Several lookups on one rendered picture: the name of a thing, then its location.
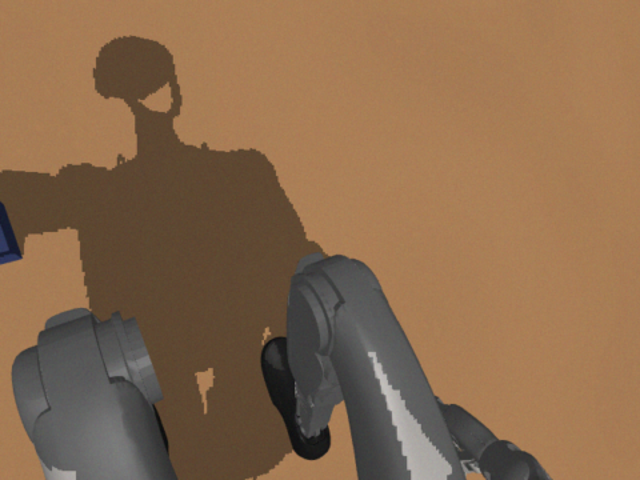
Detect left robot foot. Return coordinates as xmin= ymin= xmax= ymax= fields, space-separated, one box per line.
xmin=152 ymin=404 xmax=169 ymax=456

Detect right robot arm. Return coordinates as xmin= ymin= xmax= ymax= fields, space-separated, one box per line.
xmin=479 ymin=440 xmax=552 ymax=480

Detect right robot foot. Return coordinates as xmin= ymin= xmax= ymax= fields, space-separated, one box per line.
xmin=261 ymin=337 xmax=331 ymax=460

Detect carton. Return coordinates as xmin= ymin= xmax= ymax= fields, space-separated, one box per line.
xmin=0 ymin=202 xmax=23 ymax=265

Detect right robot hand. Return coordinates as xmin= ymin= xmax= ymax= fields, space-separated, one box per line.
xmin=434 ymin=395 xmax=499 ymax=477

